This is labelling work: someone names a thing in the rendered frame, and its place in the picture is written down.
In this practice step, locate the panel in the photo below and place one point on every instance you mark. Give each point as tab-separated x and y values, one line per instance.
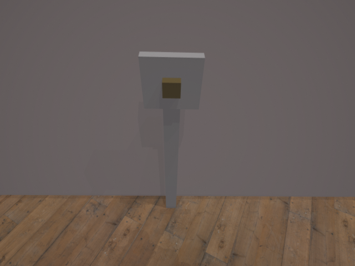
154	66

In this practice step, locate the button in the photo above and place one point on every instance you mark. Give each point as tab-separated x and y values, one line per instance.
171	88

